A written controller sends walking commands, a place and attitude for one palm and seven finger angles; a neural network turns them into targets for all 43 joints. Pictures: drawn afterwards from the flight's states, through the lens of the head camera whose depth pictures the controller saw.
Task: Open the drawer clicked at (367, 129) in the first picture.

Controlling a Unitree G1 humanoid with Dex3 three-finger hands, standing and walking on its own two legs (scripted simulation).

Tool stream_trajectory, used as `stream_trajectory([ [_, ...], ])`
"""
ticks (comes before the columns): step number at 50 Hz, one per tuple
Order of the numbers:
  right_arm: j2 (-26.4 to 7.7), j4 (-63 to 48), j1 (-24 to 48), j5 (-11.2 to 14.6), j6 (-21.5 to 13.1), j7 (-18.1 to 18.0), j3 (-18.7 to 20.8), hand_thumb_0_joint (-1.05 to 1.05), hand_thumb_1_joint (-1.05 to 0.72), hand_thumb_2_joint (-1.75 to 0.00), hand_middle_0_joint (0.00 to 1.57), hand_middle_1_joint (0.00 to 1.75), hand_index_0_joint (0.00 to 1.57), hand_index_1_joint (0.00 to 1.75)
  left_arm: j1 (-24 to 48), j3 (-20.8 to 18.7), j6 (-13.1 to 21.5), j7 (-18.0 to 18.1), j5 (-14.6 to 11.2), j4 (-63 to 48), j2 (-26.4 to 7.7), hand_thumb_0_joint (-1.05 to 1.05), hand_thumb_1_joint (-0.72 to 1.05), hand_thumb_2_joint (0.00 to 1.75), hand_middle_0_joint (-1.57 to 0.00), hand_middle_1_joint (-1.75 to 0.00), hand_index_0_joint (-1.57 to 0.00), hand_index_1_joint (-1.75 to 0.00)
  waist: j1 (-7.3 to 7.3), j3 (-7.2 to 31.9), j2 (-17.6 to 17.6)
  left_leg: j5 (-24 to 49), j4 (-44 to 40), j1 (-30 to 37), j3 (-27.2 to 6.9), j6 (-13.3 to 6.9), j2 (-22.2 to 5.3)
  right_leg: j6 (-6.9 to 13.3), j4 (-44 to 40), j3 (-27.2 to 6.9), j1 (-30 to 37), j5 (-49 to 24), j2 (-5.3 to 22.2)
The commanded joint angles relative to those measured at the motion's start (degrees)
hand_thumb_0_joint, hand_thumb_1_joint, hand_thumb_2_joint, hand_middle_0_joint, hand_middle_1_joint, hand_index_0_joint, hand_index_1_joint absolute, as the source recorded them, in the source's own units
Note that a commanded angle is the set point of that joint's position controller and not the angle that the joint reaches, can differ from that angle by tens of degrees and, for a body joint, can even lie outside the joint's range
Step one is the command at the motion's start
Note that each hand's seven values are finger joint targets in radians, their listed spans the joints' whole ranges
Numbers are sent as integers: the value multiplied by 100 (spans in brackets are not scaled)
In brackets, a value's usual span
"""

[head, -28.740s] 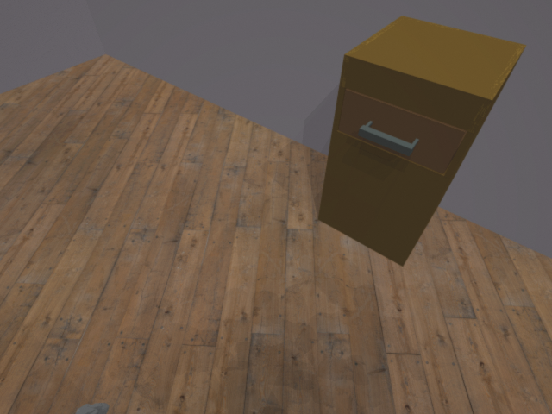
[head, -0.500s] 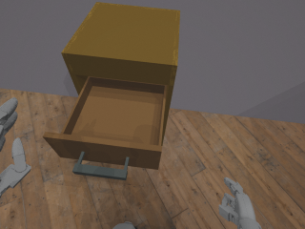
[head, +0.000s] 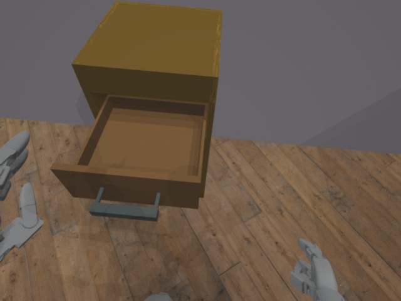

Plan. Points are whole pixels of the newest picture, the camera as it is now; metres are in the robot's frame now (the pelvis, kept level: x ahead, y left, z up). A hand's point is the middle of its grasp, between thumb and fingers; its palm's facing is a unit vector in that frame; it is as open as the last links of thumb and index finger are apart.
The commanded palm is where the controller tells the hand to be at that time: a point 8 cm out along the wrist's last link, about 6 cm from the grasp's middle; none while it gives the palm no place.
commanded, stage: step back with the hand held close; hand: left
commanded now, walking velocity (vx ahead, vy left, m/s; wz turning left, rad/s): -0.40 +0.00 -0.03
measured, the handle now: (127, 203) +0.37 +0.21 -0.16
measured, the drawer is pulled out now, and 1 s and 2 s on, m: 0.30 0.30 0.30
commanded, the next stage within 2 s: stop stepping back and stand still in 0.40 s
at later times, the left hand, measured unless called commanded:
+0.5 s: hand out of the picture +0.07 +0.17 +0.16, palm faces +0.23 -0.84 -0.50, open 7.4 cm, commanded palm +0.00 +0.23 +0.18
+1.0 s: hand out of the picture -0.03 +0.17 +0.16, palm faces +0.37 -0.83 -0.42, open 7.4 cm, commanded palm -0.10 +0.22 +0.18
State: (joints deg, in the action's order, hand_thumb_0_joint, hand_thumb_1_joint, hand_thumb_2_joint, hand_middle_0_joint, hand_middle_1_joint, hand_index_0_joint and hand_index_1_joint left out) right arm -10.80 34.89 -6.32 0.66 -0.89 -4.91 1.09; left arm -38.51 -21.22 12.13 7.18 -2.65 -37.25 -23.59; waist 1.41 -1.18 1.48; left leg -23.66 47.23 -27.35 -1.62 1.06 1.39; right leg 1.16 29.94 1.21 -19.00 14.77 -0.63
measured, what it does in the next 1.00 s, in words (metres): walks backwards: right foot, then left foot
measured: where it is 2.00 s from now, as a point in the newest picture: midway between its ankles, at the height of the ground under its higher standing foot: outside the picture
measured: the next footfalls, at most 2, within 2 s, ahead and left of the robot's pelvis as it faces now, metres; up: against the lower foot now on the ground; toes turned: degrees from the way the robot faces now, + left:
right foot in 0.34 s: -0.16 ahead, -0.15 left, +0.00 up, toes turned -1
left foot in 0.62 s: -0.17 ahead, +0.05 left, +0.00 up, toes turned +4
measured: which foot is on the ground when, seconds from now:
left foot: down 0.00-0.38, up 0.40-0.60, down 0.62-1.00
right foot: down 0.00-0.06, up 0.08-0.32, down 0.34-1.00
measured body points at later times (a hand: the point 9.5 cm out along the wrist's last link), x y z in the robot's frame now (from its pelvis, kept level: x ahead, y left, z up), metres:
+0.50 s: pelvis -0.13 -0.05 +0.00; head -0.09 -0.05 +0.45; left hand +0.05 +0.21 +0.19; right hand +0.04 -0.28 -0.09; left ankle -0.12 +0.08 -0.68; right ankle -0.14 -0.15 -0.73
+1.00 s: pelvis -0.22 -0.06 -0.01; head -0.22 -0.05 +0.44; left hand -0.06 +0.21 +0.19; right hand -0.07 -0.30 -0.09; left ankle -0.20 +0.06 -0.74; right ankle -0.15 -0.15 -0.73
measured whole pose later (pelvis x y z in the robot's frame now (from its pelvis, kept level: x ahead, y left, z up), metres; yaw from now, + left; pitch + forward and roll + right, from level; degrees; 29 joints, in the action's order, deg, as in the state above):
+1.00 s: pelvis -0.22 -0.06 -0.01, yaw +1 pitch -2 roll +0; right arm -11.4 35.8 -13.2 0.1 -4.8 -3.8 -0.6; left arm -35.7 -19.2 10.8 9.4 -1.5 -34.4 -21.1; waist 1.9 -1.0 1.4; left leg -16.4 33.1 -15.6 0.8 -1.9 0.1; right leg 1.7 36.0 4.8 -21.7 18.5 0.0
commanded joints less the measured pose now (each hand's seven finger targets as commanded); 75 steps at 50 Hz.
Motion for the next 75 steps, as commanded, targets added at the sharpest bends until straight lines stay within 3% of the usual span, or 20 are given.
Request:
stream_trajectory([
  [1, -631, -910, 524, -17, -222, -119, 207, 0, -90, -90, 20, 30, 20, 30, 109, -739, 261, 257, -14, -1248, -898, 0, 90, 90, -20, -30, -20, -30, -5, 876, -338, 3100, -2910, 978, -244, -223, -735, -112, 286, -164, 917, -2757, 625],
  [5, -606, -1042, 327, -160, -605, 101, 281, 0, -90, -90, 20, 30, 20, 30, -123, -801, 315, 168, -76, -1821, -966, 0, 90, 90, -20, -30, -20, -30, -129, 1418, -1805, 5347, -2619, 1369, -1249, -965, -2163, -193, 2336, -298, -192, 1483, 133],
  [15, -827, -857, 403, -58, -757, 265, 225, 0, -90, -90, 20, 30, 20, 30, 26, -810, 287, 55, -207, -1312, -829, 0, 90, 90, -20, -30, -20, -30, -168, 942, -1275, 2638, -2344, 849, -696, -669, -1644, -228, -89, 87, 705, 235, 72],
  [17, -812, -948, 454, -1, -728, 287, 235, 0, -90, -90, 20, 30, 20, 30, 61, -902, 402, -37, -232, -1238, -938, 0, 90, 90, -20, -30, -20, -30, -191, 873, -728, 1308, -1962, 547, -305, -390, -1226, -187, -797, 127, 902, -474, 231],
  [20, -688, -966, 491, 190, -599, 244, 404, 0, -90, -90, 20, 30, 20, 30, -66, -808, 345, 33, -169, -914, -949, 0, 90, 90, -20, -30, -20, -30, -174, 1002, 1449, -448, 1628, 152, -48, 20, 132, 737, -1475, -1688, -18, -2227, 2187],
  [25, -328, -928, 683, -44, -313, -88, 28, 0, -90, -90, 20, 30, 20, 30, -136, -672, 301, 252, -13, -820, -739, 0, 90, 90, -20, -30, -20, -30, -27, 834, 701, -465, -176, -29, 37, 44, -158, 558, -681, -647, 990, -3570, 1404],
  [28, -632, -1011, 222, 15, -363, -74, 135, 0, -90, -90, 20, 30, 20, 30, -274, -635, 214, 401, 28, -1235, -860, 0, 90, 90, -20, -30, -20, -30, 81, 926, 241, 915, -2580, 1271, 243, -180, -192, 217, -650, -531, 1024, -1624, 1137],
  [31, -949, -1192, 151, 70, -619, 2, 294, 0, -90, -90, 20, 30, 20, 30, -218, -708, 282, 380, -8, -1719, -998, 0, 90, 90, -20, -30, -20, -30, -175, 678, -1068, 2348, -2809, 1484, -937, -659, -1549, -247, 117, -51, 498, 128, 351],
  [33, -646, -1113, 125, 38, -701, 43, 171, 0, -90, -90, 20, 30, 20, 30, -346, -954, 214, 388, -18, -1547, -1070, 0, 90, 90, -20, -30, -20, -30, -75, 679, -1873, 1012, -3213, 731, -944, -592, -1386, -185, 494, 57, 747, 979, 288],
  [36, -766, -961, 4, 109, -787, 131, 168, 0, -90, -90, 20, 30, 20, 30, -301, -767, 242, 387, -11, -1148, -786, 0, 90, 90, -20, -30, -20, -30, -12, 421, -826, 98, -2778, 53, -550, -519, -1014, -240, -205, -28, 1517, 191, 314],
  [41, -817, -823, -182, 17, -706, 117, 258, 0, -90, -90, 20, 30, 20, 30, 234, -587, 238, 343, 47, -810, -804, 0, 90, 90, -20, -30, -20, -30, 83, 100, 758, -149, -93, 824, 291, -266, 37, 528, -2080, -1924, -488, 3044, 1653],
  [46, -734, -771, -123, -16, -717, 58, 66, 0, -90, -90, 20, 30, 20, 30, 445, -406, 187, 371, 116, -703, -667, 0, 90, 90, -20, -30, -20, -30, 114, -35, 253, -354, -1836, 1584, 159, -459, -231, 321, -1300, -779, -1007, 2703, 1093],
  [49, -783, -950, -3, -45, -771, 78, 89, 0, -90, -90, 20, 30, 20, 30, 550, -663, 316, 364, 147, -1333, -904, 0, 90, 90, -20, -30, -20, -30, 28, 68, -1719, -1872, -3761, 343, -1937, -1010, -1636, -172, 1567, 169, 50, 1149, -4],
  [50, -678, -947, -49, -25, -779, 116, 78, 0, -90, -90, 20, 30, 20, 30, 322, -680, 233, 316, 199, -1026, -849, 0, 90, 90, -20, -30, -20, -30, 17, -15, -1716, -2274, -3954, -210, -1775, -1060, -1635, -202, 2305, 111, 221, 1100, -75],
  [54, -702, -895, 61, 2, -849, 159, 36, 0, -90, -90, 20, 30, 20, 30, 256, -538, 212, 272, 135, -869, -746, 0, 90, 90, -20, -30, -20, -30, -104, -176, -701, -635, -2796, -291, -742, -745, -1122, -128, -108, 166, 1180, 750, 115],
  [58, -724, -785, -136, 63, -769, 187, 213, 0, -90, -90, 20, 30, 20, 30, 526, -577, 247, 252, 20, -837, -797, 0, 90, 90, -20, -30, -20, -30, 34, 197, 823, 92, -191, 170, 150, -245, -115, 686, -2009, -2477, 670, 1736, 1764],
  [68, -687, -856, 84, -1, -743, 91, 64, 0, -90, -90, 20, 30, 20, 30, 128, -650, 285, 330, 54, -1119, -822, 0, 90, 90, -20, -30, -20, -30, -66, 350, -926, 1616, -2890, 1282, -626, -491, -1011, -112, -443, -199, 925, -421, 315],
  [69, -688, -866, 80, 2, -759, 89, 54, 0, -90, -90, 20, 30, 20, 30, 165, -573, 289, 320, 56, -1129, -765, 0, 90, 90, -20, -30, -20, -30, -56, 336, -791, 1689, -2822, 1214, -548, -466, -964, -119, -499, -206, 1055, -623, 318],
  [70, -1430, 593, 39, -77, -980, 600, 405, 0, -90, -90, 20, 30, 20, 30, 1009, 1595, -662, -476, 643, 4006, 456, 0, 90, 90, -20, -30, -20, -30, 174, 45, -675, 2669, -1940, 723, -484, -413, -876, 6, 460, 110, 335, -1562, 582],
  [75, -870, 530, -610, -123, -296, 459, 174, 0, -90, -90, 20, 30, 20, 30, 1649, 1620, -1151, -650, 490, 5506, 530, 0, 90, 90, -20, -30, -20, -30, -81, 1008, 1112, 3009, -1447, 1173, -299, -372, -603, 241, 21, -308, 1091, -2477, 793],
])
